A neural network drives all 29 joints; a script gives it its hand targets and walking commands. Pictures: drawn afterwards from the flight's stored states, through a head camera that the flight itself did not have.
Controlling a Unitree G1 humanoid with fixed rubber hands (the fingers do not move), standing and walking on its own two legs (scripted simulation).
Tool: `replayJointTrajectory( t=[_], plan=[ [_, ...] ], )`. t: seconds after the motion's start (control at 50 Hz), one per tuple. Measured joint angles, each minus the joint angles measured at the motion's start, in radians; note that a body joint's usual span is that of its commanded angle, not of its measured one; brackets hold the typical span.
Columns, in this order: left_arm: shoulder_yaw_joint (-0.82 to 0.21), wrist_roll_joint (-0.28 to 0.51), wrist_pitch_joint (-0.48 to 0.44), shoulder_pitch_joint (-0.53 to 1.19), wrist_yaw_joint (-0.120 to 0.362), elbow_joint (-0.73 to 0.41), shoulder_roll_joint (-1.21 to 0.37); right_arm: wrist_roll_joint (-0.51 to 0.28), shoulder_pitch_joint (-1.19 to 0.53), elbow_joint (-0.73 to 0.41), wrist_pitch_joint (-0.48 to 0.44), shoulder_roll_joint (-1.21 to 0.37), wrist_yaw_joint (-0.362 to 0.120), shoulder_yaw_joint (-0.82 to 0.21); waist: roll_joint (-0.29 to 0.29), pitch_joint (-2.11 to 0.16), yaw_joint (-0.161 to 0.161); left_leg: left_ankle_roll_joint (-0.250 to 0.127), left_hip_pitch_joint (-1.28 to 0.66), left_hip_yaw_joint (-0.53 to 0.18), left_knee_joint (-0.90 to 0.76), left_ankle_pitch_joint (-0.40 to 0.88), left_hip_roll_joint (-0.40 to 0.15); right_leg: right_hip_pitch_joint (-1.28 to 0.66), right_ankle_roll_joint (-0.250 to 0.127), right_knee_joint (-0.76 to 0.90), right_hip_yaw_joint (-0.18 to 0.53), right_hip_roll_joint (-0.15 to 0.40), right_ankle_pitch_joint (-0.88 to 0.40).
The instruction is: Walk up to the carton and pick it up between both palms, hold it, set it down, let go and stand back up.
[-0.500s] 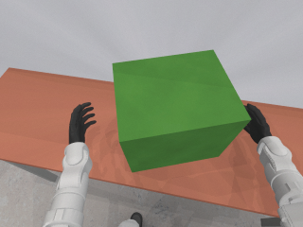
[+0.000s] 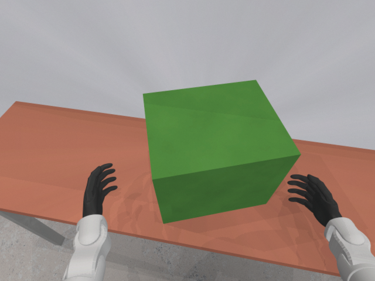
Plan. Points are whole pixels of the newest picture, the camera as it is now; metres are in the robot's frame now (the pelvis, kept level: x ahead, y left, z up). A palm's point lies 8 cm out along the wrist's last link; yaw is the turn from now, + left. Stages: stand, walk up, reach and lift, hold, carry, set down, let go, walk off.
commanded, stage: set down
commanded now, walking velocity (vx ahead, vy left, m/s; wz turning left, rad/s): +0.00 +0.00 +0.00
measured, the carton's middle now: (208, 152) +0.41 +0.02 +0.00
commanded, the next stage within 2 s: none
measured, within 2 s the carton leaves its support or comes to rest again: neither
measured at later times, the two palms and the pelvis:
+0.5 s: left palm (88, 231) +0.19 +0.24 +0.01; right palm (342, 250) +0.22 -0.26 -0.02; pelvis +0.01 +0.00 +0.00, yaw +0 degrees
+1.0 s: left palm (90, 255) +0.15 +0.24 -0.03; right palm (346, 258) +0.21 -0.27 -0.03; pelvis +0.02 +0.00 +0.00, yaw +0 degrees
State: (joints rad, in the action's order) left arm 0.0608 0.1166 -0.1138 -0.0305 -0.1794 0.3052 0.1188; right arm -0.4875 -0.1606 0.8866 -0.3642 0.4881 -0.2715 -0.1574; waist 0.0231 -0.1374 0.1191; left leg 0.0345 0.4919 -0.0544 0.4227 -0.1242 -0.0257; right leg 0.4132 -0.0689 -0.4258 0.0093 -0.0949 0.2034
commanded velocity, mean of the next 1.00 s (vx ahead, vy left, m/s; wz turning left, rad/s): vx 0.00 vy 0.00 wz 0.00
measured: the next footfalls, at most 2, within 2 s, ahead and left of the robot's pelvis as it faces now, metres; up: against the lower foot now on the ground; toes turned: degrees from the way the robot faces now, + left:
none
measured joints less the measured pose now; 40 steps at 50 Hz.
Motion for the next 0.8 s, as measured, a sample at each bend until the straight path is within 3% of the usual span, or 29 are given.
replayJointTrajectory(
  t=[0.14,0.28,0.44,0.58,0.7,0.8],
  plan=[
    [-0.001,0.000,0.000,-0.191,0.003,-0.131,0.000,-0.009,0.156,-0.024,-0.081,0.000,-0.001,0.000,0.000,0.011,-0.005,0.001,-0.042,0.000,0.000,-0.026,0.000,-0.045,-0.004,0.005,0.000,0.000,0.022],
    [-0.001,0.000,-0.072,-0.312,0.017,-0.143,0.000,-0.017,0.280,-0.116,-0.161,0.000,0.005,0.000,0.000,0.011,-0.019,0.001,-0.083,0.000,0.000,-0.031,0.000,-0.086,-0.006,0.005,0.000,0.000,0.030],
    [-0.002,0.000,-0.087,-0.277,0.011,-0.132,0.000,-0.016,0.287,-0.136,-0.108,0.000,0.005,-0.001,0.005,0.012,-0.029,0.001,-0.093,0.000,0.000,-0.027,0.002,-0.096,-0.005,0.004,0.000,0.001,0.023],
    [-0.003,0.000,-0.026,-0.221,0.009,-0.091,0.000,-0.011,0.287,-0.138,-0.033,0.000,0.005,0.000,0.011,0.027,-0.031,0.001,-0.093,0.000,0.000,-0.029,0.002,-0.096,-0.005,0.004,0.000,0.002,0.027],
    [-0.003,0.000,-0.016,-0.240,0.014,-0.091,0.000,-0.004,0.301,-0.158,-0.043,0.000,0.008,0.000,0.012,0.038,-0.032,0.001,-0.094,0.000,0.000,-0.042,0.003,-0.097,-0.006,0.004,0.000,0.003,0.039],
    [-0.003,0.000,-0.026,-0.304,0.044,-0.092,0.000,-0.003,0.332,-0.164,-0.092,0.000,0.036,0.001,0.012,0.038,-0.035,0.001,-0.106,0.000,0.000,-0.053,0.005,-0.109,-0.005,0.004,0.000,0.004,0.049]
  ],
)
